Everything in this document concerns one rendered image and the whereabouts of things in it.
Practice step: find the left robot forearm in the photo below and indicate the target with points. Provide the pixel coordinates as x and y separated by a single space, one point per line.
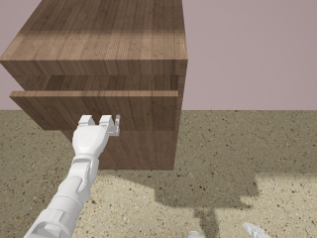
59 219

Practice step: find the drawer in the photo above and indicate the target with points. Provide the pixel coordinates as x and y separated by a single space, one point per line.
145 102

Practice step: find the handle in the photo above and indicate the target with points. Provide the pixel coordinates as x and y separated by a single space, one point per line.
114 130

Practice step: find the robot right shin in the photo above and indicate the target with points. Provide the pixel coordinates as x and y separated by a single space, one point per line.
193 233

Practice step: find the robot left hand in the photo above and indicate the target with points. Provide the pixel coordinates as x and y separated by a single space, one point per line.
91 139

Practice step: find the cabinet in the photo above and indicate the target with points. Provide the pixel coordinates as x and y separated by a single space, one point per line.
107 37

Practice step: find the robot right hand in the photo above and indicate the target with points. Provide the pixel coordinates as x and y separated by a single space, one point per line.
255 231

